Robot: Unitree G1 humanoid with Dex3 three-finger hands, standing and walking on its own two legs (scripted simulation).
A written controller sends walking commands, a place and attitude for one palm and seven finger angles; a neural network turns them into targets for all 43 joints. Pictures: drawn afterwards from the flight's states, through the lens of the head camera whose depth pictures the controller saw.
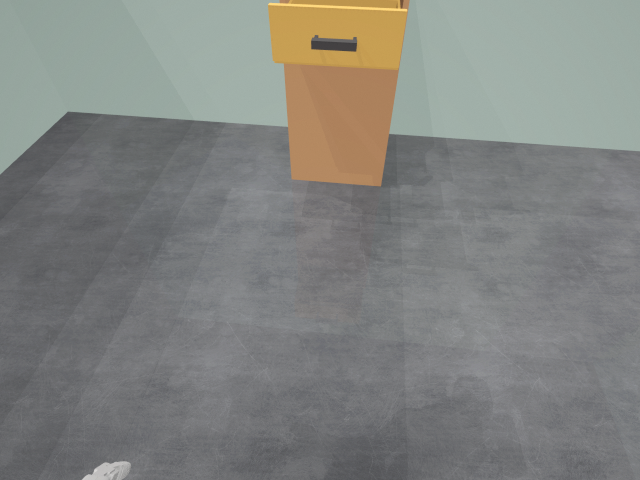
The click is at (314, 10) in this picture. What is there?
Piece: drawer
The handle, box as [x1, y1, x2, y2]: [311, 35, 356, 51]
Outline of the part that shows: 311,40 311,48 315,49 355,51 356,48 356,37 353,37 353,39 351,40 318,38 317,35 315,35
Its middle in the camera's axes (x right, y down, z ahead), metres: +0.04 -0.58 +1.14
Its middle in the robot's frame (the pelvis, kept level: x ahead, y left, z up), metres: +1.25 +0.02 +0.02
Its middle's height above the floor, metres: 0.79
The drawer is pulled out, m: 0.28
